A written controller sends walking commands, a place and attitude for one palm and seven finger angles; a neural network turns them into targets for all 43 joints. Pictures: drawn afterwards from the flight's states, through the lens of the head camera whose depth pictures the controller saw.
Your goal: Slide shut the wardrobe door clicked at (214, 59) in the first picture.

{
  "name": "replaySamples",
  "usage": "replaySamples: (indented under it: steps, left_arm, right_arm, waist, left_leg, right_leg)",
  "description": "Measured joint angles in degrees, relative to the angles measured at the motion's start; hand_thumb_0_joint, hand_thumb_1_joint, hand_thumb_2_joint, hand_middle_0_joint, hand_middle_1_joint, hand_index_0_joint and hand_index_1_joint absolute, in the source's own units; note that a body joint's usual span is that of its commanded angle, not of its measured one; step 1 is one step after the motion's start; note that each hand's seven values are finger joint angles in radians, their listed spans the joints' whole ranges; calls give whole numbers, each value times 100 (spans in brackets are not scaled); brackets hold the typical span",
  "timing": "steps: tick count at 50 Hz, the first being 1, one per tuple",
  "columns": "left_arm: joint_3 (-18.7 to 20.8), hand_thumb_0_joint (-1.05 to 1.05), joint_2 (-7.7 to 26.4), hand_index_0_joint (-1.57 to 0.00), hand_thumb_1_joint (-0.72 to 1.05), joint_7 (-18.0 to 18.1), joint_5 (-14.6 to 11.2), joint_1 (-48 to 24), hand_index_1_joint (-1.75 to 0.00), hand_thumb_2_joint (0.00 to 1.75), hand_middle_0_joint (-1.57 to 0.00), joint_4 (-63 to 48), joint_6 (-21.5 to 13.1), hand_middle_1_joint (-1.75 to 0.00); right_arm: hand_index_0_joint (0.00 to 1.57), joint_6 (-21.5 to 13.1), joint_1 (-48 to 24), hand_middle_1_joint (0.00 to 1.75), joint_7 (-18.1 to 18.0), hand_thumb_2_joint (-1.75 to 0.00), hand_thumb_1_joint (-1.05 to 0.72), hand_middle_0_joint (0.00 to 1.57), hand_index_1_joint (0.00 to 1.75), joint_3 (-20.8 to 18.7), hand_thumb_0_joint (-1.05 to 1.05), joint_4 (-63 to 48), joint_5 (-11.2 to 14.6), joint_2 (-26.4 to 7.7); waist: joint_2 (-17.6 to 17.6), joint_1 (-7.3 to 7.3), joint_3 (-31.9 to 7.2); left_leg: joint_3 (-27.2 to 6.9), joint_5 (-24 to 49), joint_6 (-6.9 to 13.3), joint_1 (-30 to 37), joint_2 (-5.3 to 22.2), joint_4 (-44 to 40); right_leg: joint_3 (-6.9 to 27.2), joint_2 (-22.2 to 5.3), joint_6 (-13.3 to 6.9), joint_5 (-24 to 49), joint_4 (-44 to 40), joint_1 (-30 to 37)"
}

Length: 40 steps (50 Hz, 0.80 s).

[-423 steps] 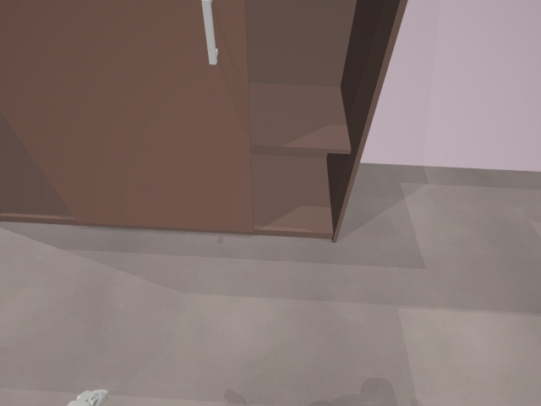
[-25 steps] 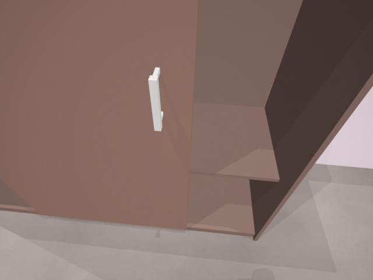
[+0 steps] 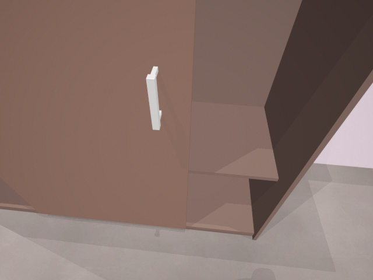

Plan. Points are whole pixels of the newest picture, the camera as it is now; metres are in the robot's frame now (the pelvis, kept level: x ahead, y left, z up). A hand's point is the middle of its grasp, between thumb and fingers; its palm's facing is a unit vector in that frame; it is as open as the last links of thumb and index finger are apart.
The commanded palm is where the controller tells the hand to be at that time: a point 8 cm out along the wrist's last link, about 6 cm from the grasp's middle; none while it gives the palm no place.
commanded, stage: look again from close up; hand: left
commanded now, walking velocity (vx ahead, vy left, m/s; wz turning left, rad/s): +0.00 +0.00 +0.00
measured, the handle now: (155, 99) +0.47 +0.11 +0.14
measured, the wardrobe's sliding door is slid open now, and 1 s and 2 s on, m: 0.36 0.36 0.36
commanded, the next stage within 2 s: raise the hand with hooked fingers in 0.84 s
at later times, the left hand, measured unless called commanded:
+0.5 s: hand out of the picture -0.03 +0.15 -0.18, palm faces +0.06 -0.99 -0.16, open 7.4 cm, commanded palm none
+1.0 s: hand out of the picture -0.01 +0.16 -0.16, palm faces +0.11 -0.98 -0.18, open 7.3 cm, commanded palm +0.09 +0.21 -0.07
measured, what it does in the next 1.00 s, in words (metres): stands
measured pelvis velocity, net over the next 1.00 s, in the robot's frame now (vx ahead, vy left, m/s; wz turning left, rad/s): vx -0.01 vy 0.00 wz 0.01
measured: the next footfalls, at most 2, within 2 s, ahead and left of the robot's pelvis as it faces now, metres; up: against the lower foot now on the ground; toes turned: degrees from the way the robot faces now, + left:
none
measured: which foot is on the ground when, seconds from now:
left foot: down 0.00-1.00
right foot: down 0.00-1.00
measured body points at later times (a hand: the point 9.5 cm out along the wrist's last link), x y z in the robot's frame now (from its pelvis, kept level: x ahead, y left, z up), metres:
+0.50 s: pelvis +0.00 +0.00 +0.00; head +0.00 +0.00 +0.45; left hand -0.03 +0.20 -0.16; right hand -0.02 -0.21 -0.16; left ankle -0.03 +0.12 -0.74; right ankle +0.01 -0.10 -0.74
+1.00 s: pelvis -0.01 +0.00 +0.00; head +0.01 -0.01 +0.45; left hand -0.02 +0.22 -0.15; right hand -0.02 -0.21 -0.16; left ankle -0.03 +0.12 -0.74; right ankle +0.01 -0.10 -0.74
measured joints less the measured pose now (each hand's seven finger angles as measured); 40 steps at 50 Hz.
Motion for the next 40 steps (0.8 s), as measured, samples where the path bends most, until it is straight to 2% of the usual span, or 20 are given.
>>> replaySamples:
  steps: [40]
  left_arm:
    - [20, 1, -25, -20, 90, -5, -1, 65, -30, 90, -19, 30, -6, -30]
  right_arm:
    - [20, 4, 83, 30, -11, -90, -91, 20, 30, 1, 1, -16, 0, 36]
  waist:
    - [11, 9, -27]
  left_leg:
    - [-65, 33, -24, -35, 6, 12]
  right_leg:
    - [-62, 1, -25, 20, -11, -2]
